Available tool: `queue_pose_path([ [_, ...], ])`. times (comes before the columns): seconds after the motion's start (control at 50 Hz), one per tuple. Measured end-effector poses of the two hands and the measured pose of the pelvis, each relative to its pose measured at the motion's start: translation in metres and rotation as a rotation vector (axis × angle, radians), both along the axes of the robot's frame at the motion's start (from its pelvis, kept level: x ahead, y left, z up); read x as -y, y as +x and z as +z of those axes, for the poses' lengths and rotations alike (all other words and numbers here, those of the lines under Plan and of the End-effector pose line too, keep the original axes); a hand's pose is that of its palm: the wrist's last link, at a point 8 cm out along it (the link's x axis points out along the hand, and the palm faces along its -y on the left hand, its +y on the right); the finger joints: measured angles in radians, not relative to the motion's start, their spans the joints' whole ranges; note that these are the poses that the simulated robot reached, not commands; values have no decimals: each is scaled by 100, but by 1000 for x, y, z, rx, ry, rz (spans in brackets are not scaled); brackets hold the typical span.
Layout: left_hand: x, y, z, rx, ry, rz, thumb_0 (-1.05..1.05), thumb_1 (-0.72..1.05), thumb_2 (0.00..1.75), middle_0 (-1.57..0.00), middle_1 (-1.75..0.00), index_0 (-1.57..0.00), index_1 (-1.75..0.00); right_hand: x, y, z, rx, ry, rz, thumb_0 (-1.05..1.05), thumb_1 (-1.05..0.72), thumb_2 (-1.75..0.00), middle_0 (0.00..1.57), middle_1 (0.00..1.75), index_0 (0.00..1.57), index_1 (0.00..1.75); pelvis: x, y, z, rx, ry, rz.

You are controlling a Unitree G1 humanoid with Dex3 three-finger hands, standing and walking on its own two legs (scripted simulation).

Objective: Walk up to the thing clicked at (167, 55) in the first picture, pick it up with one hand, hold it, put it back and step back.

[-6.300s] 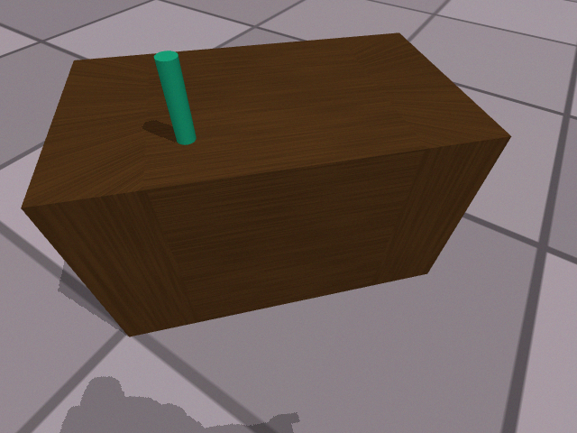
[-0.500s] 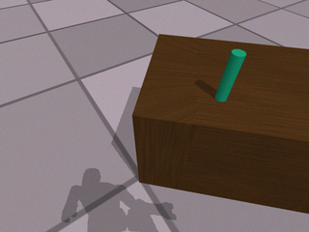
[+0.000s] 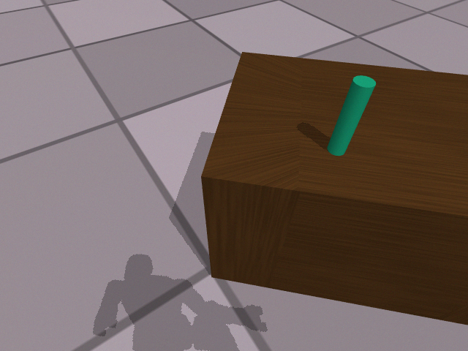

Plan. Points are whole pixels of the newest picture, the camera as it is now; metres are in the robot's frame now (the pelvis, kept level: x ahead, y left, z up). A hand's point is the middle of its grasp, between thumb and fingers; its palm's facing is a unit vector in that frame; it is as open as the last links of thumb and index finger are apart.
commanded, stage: stand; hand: right
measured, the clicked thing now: (348, 119) +0.62 -0.30 +0.02
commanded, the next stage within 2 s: walk up in 0.10 s
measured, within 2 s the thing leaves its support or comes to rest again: neither
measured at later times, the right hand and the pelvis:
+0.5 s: hand out of the picture +0.10 -0.22 -0.15, palm faces +0.07 +0.92 -0.39, open 7.4 cm; pelvis +0.07 +0.06 -0.01, yaw -4 degrees
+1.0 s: hand (331, 318) +0.21 -0.21 -0.17, palm faces +0.12 +0.92 -0.37, open 7.4 cm; pelvis +0.17 +0.06 -0.02, yaw -9 degrees
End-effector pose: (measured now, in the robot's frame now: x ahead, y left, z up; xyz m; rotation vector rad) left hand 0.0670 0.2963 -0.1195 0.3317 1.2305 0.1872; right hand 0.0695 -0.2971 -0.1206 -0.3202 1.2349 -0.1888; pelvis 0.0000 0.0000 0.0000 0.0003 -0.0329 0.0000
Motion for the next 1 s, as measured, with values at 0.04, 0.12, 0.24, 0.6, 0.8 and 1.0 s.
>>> queue_pose_path([
  [0.04, 0, 1, 0, 4, 1, -1, 1, 90, 90, -20, -30, -20, -30, 0, 0, 0, 3, 0, 0, 0, -90, -90, 21, 30, 20, 30, 0, 0, 0, 1, 0, 0],
  [0.12, -1, 3, 1, 18, -1, -3, 1, 90, 90, -20, -30, -20, -30, 0, 1, 0, 11, 3, 0, 0, -90, -90, 21, 30, 20, 30, 0, 0, -1, 4, -1, -1],
  [0.24, -24, -8, 4, 45, 22, 9, 1, 90, 90, -21, -30, -21, -30, 6, 10, 4, 30, -15, 8, 0, -90, -90, 21, 30, 20, 30, -14, 11, -6, 8, -15, -22],
  [0.6, -95, 90, 3, -30, 39, -109, 1, 91, 90, -20, -30, -20, -30, -46, 19, 11, 15, -34, -111, 0, -90, -90, 21, 30, 20, 30, -66, 96, -10, 31, 9, -92],
  [0.8, -49, 196, 0, 87, 54, -182, 1, 91, 90, -20, -30, -20, -30, -40, 76, -27, 0, 10, -153, 0, -90, -90, 21, 30, 20, 30, -49, 145, -26, 26, 3, -125],
  [1.0, -29, 265, -12, 156, -38, -206, 1, 90, 90, -21, -30, -21, -30, -48, 125, -13, 59, -32, -140, 0, -90, -90, 21, 30, 20, 30, -61, 171, -24, 12, 15, -154],
])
